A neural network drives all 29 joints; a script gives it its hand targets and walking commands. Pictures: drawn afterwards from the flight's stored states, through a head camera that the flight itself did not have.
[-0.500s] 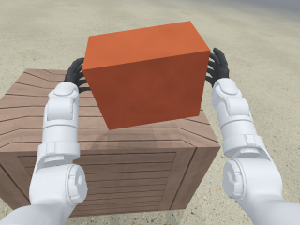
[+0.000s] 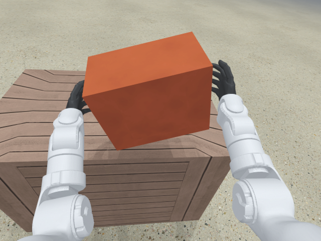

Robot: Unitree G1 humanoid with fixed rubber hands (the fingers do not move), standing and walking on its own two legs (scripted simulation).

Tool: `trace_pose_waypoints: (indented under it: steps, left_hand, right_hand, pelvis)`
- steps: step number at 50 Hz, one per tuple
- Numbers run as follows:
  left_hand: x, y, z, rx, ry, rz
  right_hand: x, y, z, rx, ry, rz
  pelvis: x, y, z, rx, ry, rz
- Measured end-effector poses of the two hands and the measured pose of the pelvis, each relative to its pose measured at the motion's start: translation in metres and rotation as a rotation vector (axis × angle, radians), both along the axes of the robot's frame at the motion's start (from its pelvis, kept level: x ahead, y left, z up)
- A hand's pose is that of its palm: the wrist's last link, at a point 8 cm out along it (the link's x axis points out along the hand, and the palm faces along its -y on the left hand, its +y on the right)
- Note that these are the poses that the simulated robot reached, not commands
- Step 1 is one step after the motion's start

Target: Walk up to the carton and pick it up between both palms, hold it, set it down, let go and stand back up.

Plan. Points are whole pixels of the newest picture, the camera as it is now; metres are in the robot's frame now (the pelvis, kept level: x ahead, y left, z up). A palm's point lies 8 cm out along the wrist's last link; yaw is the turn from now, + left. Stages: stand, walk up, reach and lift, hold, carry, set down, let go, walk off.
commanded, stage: set down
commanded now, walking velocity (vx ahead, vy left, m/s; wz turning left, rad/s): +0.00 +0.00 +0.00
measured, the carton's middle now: (152, 95) +0.46 +0.03 +0.15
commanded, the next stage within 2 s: none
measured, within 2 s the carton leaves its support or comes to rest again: neither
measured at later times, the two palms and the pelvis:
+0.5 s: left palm (84, 108) +0.41 +0.21 +0.13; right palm (224, 99) +0.42 -0.17 +0.18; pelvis +0.01 -0.01 +0.00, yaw +0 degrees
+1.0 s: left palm (84, 114) +0.41 +0.21 +0.11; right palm (219, 102) +0.42 -0.16 +0.16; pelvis +0.02 +0.00 +0.00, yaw +0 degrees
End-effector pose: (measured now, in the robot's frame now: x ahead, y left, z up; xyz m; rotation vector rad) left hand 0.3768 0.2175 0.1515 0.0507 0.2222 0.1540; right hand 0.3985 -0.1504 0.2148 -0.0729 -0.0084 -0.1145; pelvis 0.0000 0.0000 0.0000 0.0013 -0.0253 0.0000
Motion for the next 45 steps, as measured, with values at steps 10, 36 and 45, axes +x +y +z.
trace_pose_waypoints:
  steps: [10, 36, 45]
  left_hand:
    - [0.008, -0.008, -0.005, -0.016, 0.017, -0.018]
    - [0.04, -0.005, -0.025, -0.031, 0.023, 0.01]
    - [0.037, -0.002, -0.04, -0.065, 0.052, 0.015]
  right_hand:
    - [-0.002, -0.01, -0.014, 0.022, 0.028, -0.021]
    - [0.033, -0.007, -0.035, 0.0, 0.045, -0.002]
    - [0.029, -0.004, -0.044, -0.016, 0.082, -0.005]
  pelvis:
    - [-0.002, 0.001, 0.0, -0.001, -0.002, 0.0]
    - [0.021, -0.004, 0.001, 0.007, 0.028, 0.001]
    - [0.019, -0.003, 0.0, 0.01, 0.026, -0.001]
